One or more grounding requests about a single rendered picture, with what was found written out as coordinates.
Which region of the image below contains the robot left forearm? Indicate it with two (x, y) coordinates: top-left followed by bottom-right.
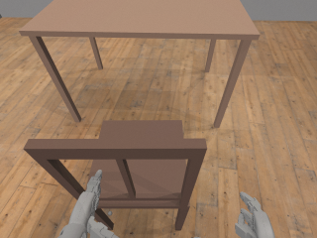
(57, 223), (88, 238)

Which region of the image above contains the left robot hand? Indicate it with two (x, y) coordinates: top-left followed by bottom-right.
(68, 170), (119, 238)

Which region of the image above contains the table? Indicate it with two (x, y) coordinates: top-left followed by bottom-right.
(19, 0), (261, 128)

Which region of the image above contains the right robot hand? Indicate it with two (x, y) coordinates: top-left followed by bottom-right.
(235, 191), (275, 238)

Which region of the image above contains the chair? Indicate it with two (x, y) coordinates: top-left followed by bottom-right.
(24, 120), (207, 231)

